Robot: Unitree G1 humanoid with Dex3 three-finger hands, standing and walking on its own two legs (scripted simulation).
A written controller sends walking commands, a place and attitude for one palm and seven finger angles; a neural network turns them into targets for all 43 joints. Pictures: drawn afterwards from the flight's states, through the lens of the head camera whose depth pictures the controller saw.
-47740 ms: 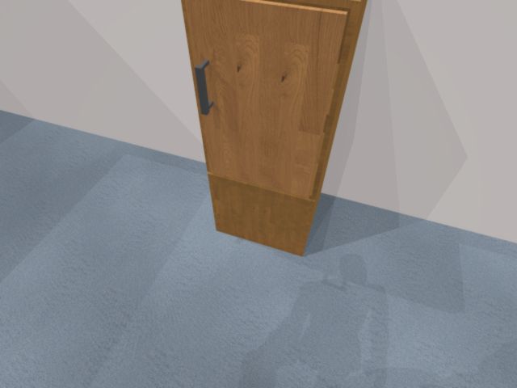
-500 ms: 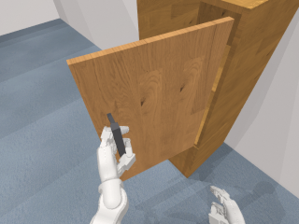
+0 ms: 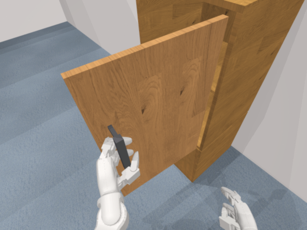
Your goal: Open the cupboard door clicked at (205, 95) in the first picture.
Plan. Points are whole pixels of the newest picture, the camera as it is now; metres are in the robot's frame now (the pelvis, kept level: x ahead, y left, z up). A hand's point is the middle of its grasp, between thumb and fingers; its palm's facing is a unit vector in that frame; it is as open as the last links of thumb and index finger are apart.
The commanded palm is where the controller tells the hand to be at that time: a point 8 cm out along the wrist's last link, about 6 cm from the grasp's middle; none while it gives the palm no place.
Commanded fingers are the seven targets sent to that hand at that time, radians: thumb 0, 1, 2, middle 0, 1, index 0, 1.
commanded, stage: open thumb and fingers to let go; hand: left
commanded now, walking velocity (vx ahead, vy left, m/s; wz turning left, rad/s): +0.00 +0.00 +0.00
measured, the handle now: (120, 149) +0.30 +0.10 +0.07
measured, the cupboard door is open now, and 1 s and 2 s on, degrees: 84 84 84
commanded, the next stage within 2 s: slide the hand sideways off the handle in 0.60 s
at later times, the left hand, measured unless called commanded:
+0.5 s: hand (128, 163) +0.27 +0.08 +0.06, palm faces +0.23 -0.97 -0.01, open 14.4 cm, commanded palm +0.23 +0.11 +0.06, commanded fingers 0.00 -0.50 0.30 -0.17 -0.45 -0.17 -0.45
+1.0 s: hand (125, 180) +0.23 +0.08 +0.06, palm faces -0.21 -0.98 +0.04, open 16.2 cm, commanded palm +0.21 +0.13 +0.06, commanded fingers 0.00 -0.50 0.30 -0.15 -0.30 -0.15 -0.30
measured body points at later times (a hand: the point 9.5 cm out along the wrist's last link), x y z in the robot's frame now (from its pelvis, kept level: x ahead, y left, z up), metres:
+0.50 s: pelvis -0.01 +0.03 +0.00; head +0.02 +0.01 +0.45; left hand +0.25 +0.13 +0.06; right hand +0.17 -0.19 -0.09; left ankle -0.01 +0.15 -0.69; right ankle +0.02 -0.05 -0.69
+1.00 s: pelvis +0.00 +0.05 -0.01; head +0.03 +0.04 +0.44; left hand +0.23 +0.13 +0.06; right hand +0.16 -0.17 -0.09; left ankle -0.01 +0.15 -0.69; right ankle +0.02 -0.05 -0.69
